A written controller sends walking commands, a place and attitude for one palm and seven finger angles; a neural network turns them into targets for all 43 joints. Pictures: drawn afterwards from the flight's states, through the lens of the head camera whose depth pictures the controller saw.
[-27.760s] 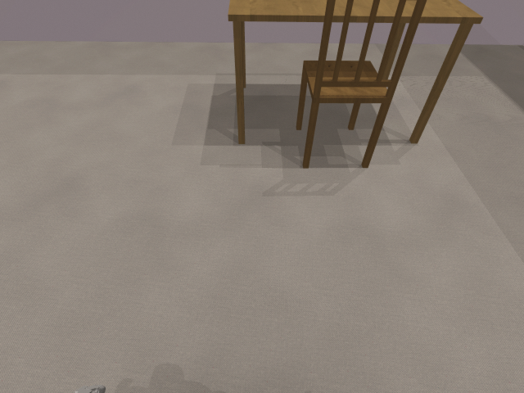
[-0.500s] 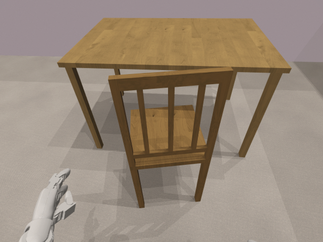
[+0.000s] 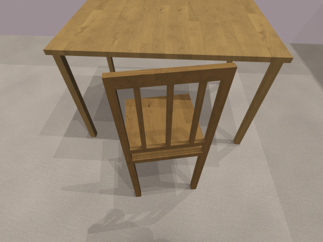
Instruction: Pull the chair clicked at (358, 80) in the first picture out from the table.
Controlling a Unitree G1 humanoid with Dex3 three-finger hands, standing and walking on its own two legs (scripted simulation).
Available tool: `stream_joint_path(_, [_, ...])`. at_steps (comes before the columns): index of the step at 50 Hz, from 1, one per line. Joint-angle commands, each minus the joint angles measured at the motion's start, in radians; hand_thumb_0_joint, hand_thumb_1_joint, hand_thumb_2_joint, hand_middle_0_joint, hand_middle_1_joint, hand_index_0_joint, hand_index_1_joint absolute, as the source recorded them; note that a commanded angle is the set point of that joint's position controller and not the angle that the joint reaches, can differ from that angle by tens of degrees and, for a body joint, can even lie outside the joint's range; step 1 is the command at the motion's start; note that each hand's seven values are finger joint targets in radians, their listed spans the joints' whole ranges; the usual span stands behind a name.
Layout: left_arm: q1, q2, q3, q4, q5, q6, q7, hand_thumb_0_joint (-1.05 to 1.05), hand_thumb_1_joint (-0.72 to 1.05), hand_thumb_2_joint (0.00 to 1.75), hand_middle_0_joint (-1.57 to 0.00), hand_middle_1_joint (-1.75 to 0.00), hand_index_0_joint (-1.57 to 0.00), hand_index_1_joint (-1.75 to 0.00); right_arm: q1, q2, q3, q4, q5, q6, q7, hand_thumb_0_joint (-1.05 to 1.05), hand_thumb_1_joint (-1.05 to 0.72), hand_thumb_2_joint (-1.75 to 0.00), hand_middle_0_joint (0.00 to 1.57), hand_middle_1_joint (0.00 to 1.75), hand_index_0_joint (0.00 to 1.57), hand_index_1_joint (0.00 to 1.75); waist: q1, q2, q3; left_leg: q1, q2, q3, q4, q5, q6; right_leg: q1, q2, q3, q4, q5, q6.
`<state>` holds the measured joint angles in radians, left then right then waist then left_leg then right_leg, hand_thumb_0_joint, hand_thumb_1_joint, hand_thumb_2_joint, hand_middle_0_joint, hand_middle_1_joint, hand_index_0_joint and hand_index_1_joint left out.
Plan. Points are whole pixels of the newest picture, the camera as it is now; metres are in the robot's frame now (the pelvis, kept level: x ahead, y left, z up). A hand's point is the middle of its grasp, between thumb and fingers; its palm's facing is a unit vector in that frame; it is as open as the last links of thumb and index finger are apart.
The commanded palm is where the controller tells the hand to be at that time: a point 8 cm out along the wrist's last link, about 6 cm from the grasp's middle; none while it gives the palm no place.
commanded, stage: let the arm hang, fingers relaxed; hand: left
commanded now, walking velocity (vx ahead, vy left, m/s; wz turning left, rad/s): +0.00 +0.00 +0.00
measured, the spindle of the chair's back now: (169, 118) +0.54 +0.01 -0.07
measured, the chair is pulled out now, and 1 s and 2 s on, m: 0.18 0.18 0.18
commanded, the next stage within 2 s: look to check the result in 0.46 s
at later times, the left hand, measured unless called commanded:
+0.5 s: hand out of the picture +0.01 +0.15 -0.17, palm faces +0.00 -0.98 -0.18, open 7.4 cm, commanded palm none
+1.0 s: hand out of the picture +0.02 +0.14 -0.18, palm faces +0.01 -0.99 -0.16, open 7.4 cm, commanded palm none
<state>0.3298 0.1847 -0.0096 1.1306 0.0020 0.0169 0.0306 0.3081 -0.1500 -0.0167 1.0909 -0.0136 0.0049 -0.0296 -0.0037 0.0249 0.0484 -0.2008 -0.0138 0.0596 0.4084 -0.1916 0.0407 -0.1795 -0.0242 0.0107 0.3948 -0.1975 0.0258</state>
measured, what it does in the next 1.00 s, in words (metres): stands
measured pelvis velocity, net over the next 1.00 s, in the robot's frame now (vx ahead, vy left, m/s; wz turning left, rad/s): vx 0.03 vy -0.01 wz -0.02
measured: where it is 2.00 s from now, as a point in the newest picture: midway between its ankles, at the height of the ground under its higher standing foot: outside the picture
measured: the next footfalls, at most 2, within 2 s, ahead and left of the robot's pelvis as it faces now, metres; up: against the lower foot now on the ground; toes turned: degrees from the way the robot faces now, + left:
none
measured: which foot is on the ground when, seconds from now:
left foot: down 0.00-1.00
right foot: down 0.00-1.00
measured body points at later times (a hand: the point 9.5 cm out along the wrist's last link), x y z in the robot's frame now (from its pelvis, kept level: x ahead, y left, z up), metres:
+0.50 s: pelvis +0.02 -0.01 +0.00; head +0.03 -0.02 +0.45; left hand +0.01 +0.21 -0.16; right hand -0.02 -0.21 -0.17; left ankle +0.02 +0.09 -0.74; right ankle +0.01 -0.14 -0.74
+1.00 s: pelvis +0.03 -0.01 +0.00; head +0.04 -0.02 +0.45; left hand +0.02 +0.19 -0.16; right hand +0.01 -0.22 -0.16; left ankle +0.02 +0.09 -0.74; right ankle +0.01 -0.14 -0.74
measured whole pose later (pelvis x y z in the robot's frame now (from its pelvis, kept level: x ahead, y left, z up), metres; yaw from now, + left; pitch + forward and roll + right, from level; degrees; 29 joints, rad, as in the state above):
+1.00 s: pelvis +0.03 -0.01 +0.00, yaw -1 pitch -1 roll +0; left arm 0.31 0.11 -0.01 1.14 0.00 -0.01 0.04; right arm 0.30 -0.11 -0.02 1.15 -0.01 -0.01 -0.05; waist -0.01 0.01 0.04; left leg -0.14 0.01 0.07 0.40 -0.24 0.02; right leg -0.13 0.00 0.02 0.39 -0.24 0.01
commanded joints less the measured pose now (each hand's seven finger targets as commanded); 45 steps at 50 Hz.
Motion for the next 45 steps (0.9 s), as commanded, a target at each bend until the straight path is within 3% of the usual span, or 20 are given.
stream_joint_path(1, [0.033, 0.067, 0.006, -0.019, 0.004, -0.029, 0.013, 0.0, 0.9, 0.9, -0.2, -0.3, -0.2, -0.3, 0.06, -0.098, -0.017, -0.013, 0.005, -0.018, -0.006, 0.0, -0.9, -0.9, 0.2, 0.3, 0.2, 0.3, -0.003, -0.046, 0.012, 0.053, 0.116, -0.123, -0.103, 0.021, 0.01, -0.059, -0.058, 0.058, -0.078, 0.023, -0.059])
stream_joint_path(2, [0.032, 0.067, 0.005, -0.018, 0.005, -0.027, 0.015, 0.0, 0.9, 0.9, -0.2, -0.3, -0.2, -0.3, 0.056, -0.095, -0.017, -0.009, 0.006, -0.015, -0.006, 0.0, -0.9, -0.9, 0.2, 0.3, 0.2, 0.3, -0.004, -0.028, 0.043, 0.042, 0.114, -0.121, -0.107, -0.005, 0.009, -0.076, -0.055, 0.057, -0.084, -0.002, -0.058])
stream_joint_path(6, [0.033, 0.05, 0.009, -0.012, 0.006, -0.028, 0.017, 0.0, 0.9, 0.9, -0.2, -0.3, -0.2, -0.3, 0.063, -0.082, -0.016, 0.007, 0.003, -0.018, -0.006, 0.0, -0.9, -0.9, 0.2, 0.3, 0.2, 0.3, -0.002, -0.045, 0.05, 0.039, 0.113, -0.119, -0.117, -0.009, 0.008, -0.073, -0.054, 0.058, -0.077, 0.0, -0.057])
stream_joint_path(12, [0.035, 0.04, 0.012, -0.009, 0.006, -0.031, 0.019, 0.0, 0.9, 0.9, -0.2, -0.3, -0.2, -0.3, 0.072, -0.065, -0.016, 0.018, 0.002, -0.019, -0.009, 0.0, -0.9, -0.9, 0.2, 0.3, 0.2, 0.3, 0.0, 0.002, 0.065, 0.028, 0.109, -0.108, -0.114, -0.008, 0.006, -0.067, -0.05, 0.062, -0.08, 0.003, -0.058])
stream_joint_path(26, [0.043, 0.03, 0.014, -0.004, 0.002, -0.037, 0.021, 0.0, 0.9, 0.9, -0.2, -0.3, -0.2, -0.3, 0.092, -0.051, -0.016, 0.038, 0.005, -0.023, -0.014, 0.0, -0.9, -0.9, 0.2, 0.3, 0.2, 0.3, -0.004, -0.038, 0.019, 0.077, 0.112, -0.092, -0.08, 0.101, 0.002, -0.033, -0.056, 0.069, -0.078, 0.085, -0.059])
stream_joint_path(27, [0.044, 0.03, 0.013, -0.007, 0.003, -0.037, 0.023, 0.0, 0.9, 0.9, -0.2, -0.3, -0.2, -0.3, 0.091, -0.051, -0.017, 0.038, 0.007, -0.02, -0.014, 0.0, -0.9, -0.9, 0.2, 0.3, 0.2, 0.3, -0.003, -0.04, 0.041, 0.067, 0.112, -0.091, -0.078, 0.096, 0.002, -0.041, -0.053, 0.069, -0.084, 0.078, -0.059])
stream_joint_path(30, [0.051, 0.024, 0.013, -0.004, 0.001, -0.038, 0.023, 0.0, 0.9, 0.9, -0.2, -0.3, -0.2, -0.3, 0.096, -0.048, -0.016, 0.042, 0.005, -0.023, -0.015, 0.0, -0.9, -0.9, 0.2, 0.3, 0.2, 0.3, -0.004, -0.018, 0.013, 0.082, 0.112, -0.091, -0.076, 0.112, 0.001, -0.026, -0.055, 0.073, -0.079, 0.092, -0.061])
stream_joint_path(34, [0.053, 0.019, 0.011, -0.002, 0.002, -0.036, 0.023, 0.0, 0.9, 0.9, -0.2, -0.3, -0.2, -0.3, 0.096, -0.044, -0.016, 0.045, 0.005, -0.02, -0.016, 0.0, -0.9, -0.9, 0.2, 0.3, 0.2, 0.3, -0.004, -0.025, 0.051, 0.069, 0.113, -0.091, -0.078, 0.094, 0.0, -0.045, -0.051, 0.072, -0.085, 0.074, -0.061])
stream_joint_path(40, [0.062, 0.016, 0.013, 0.001, 0.002, -0.039, 0.023, 0.0, 0.9, 0.9, -0.2, -0.3, -0.2, -0.3, 0.093, -0.044, -0.017, 0.042, 0.006, -0.024, -0.018, 0.0, -0.9, -0.9, 0.2, 0.3, 0.2, 0.3, -0.005, -0.02, 0.014, 0.1, 0.115, -0.09, -0.07, 0.133, 0.002, -0.03, -0.053, 0.073, -0.078, 0.111, -0.06])
stream_joint_path(43, [0.06, 0.015, 0.014, 0.003, 0.004, -0.038, 0.024, 0.0, 0.9, 0.9, -0.2, -0.3, -0.2, -0.3, 0.09, -0.039, -0.016, 0.045, 0.007, -0.023, -0.018, 0.0, -0.9, -0.9, 0.2, 0.3, 0.2, 0.3, -0.006, -0.007, 0.047, 0.087, 0.116, -0.086, -0.073, 0.134, 0.001, -0.041, -0.054, 0.069, -0.081, 0.109, -0.06])
stream_joint_path(45, [0.065, 0.012, 0.014, 0.004, 0.002, -0.039, 0.024, 0.0, 0.9, 0.9, -0.2, -0.3, -0.2, -0.3, 0.088, -0.043, -0.017, 0.044, 0.006, -0.024, -0.019, 0.0, -0.9, -0.9, 0.2, 0.3, 0.2, 0.3, -0.005, -0.025, 0.029, 0.1, 0.117, -0.087, -0.071, 0.142, 0.002, -0.032, -0.054, 0.069, -0.079, 0.122, -0.059])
